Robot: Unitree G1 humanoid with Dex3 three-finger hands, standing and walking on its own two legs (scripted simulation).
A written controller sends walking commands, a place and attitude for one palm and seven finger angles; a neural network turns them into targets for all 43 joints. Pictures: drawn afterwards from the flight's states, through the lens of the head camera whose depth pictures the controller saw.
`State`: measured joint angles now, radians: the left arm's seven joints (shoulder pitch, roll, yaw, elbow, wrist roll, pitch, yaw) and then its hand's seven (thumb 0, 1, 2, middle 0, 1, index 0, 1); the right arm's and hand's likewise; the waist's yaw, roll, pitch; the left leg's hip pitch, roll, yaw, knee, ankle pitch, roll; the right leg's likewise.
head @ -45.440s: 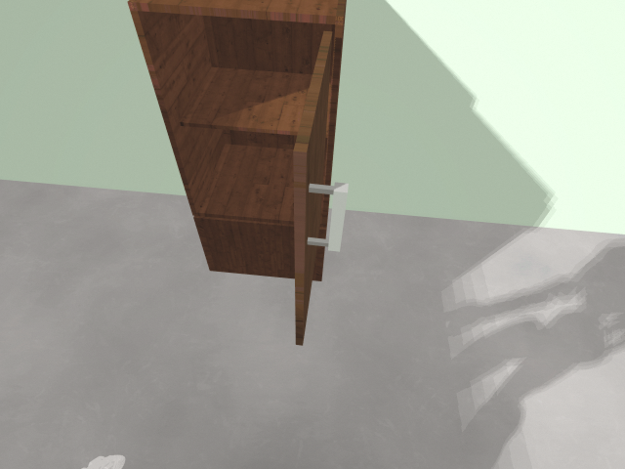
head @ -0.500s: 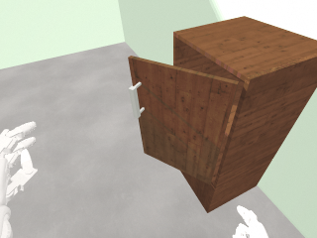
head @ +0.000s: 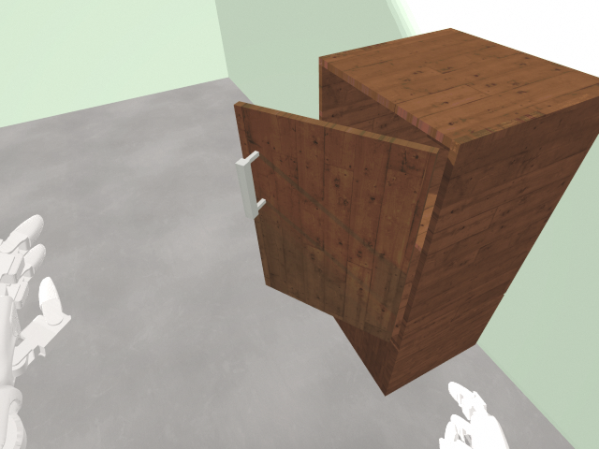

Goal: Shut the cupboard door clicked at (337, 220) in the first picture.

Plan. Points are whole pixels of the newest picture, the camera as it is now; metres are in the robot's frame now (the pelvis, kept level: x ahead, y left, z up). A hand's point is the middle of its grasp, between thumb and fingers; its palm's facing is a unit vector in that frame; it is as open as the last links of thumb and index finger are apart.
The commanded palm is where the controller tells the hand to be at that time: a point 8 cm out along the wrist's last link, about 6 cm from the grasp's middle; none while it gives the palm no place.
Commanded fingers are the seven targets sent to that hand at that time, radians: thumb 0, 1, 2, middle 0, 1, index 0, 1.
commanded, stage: step back with the hand held close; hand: left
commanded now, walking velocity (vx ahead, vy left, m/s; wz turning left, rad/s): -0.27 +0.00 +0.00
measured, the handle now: (253, 185) +0.64 +0.19 -0.01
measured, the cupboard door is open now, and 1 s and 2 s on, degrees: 33 33 33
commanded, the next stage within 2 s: stop stepping back and stand still in 1.52 s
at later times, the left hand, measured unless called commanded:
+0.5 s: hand (19, 353) +0.15 +0.30 +0.15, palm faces +0.41 -0.77 -0.48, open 7.4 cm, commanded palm +0.10 +0.33 +0.17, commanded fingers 0.00 0.90 0.90 -0.20 -0.30 -0.20 -0.30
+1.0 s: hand out of the picture +0.09 +0.28 +0.16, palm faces +0.45 -0.76 -0.47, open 7.4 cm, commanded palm +0.02 +0.32 +0.17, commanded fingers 0.00 0.90 0.90 -0.20 -0.30 -0.20 -0.30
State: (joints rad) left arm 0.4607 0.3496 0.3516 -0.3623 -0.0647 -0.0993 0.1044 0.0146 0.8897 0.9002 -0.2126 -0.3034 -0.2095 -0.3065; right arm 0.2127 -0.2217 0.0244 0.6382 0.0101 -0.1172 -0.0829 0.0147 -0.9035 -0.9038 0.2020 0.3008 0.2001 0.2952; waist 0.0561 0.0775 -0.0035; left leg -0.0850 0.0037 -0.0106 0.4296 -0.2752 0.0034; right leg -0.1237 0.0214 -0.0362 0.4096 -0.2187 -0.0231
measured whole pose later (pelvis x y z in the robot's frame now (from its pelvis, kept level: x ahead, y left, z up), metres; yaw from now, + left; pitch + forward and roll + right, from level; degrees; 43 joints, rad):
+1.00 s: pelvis -0.11 +0.01 -0.02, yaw +1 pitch +1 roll -2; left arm 0.54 0.45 0.44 -0.49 -0.02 -0.26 0.18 0.01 0.89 0.90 -0.21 -0.30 -0.21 -0.31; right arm 0.26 -0.23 0.00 0.60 0.00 -0.05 -0.08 0.01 -0.90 -0.90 0.20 0.30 0.20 0.30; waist -0.04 -0.01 -0.02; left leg -0.47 0.00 -0.02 0.65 -0.24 0.03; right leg -0.45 0.02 -0.05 0.53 -0.15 0.00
